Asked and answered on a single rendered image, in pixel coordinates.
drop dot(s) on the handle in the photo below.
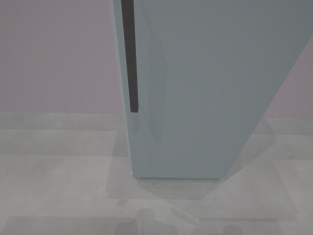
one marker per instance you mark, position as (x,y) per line
(128,19)

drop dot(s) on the fridge door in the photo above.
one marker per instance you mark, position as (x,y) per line
(207,71)

